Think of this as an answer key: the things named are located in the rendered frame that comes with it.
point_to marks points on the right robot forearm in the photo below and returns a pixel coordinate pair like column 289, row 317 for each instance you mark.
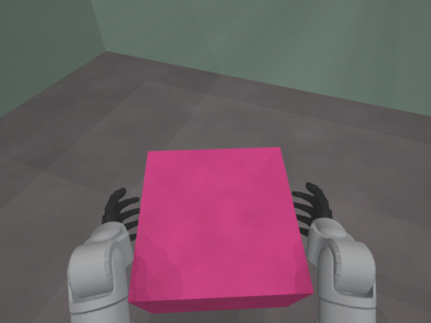
column 346, row 274

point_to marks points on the right robot hand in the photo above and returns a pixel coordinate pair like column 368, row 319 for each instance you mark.
column 320, row 206

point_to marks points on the left robot forearm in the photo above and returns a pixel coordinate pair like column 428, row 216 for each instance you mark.
column 96, row 276

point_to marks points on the left robot hand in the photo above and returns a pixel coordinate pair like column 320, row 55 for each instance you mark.
column 113, row 209

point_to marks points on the carton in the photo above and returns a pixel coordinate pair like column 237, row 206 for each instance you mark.
column 217, row 230

